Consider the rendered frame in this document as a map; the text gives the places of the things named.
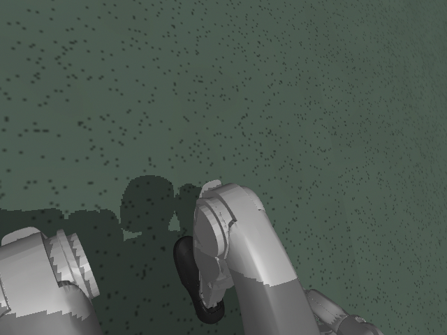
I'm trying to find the right robot foot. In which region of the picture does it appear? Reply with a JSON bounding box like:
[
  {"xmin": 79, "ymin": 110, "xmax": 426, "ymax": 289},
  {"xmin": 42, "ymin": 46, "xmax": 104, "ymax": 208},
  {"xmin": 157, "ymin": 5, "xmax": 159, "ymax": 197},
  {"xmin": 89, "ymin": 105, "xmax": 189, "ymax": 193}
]
[{"xmin": 173, "ymin": 236, "xmax": 225, "ymax": 324}]

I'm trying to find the right robot hand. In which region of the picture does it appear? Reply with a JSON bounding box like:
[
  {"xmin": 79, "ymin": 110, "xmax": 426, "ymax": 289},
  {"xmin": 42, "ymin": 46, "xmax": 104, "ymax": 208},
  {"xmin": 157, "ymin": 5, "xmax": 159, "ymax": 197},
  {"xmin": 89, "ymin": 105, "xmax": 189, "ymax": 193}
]
[{"xmin": 303, "ymin": 288, "xmax": 349, "ymax": 335}]

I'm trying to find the right robot arm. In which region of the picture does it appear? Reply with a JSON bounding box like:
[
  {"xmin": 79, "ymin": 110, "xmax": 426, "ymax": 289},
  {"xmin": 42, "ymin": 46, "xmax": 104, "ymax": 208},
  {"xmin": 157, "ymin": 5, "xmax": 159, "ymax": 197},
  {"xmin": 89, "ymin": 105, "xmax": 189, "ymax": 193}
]
[{"xmin": 337, "ymin": 315, "xmax": 384, "ymax": 335}]

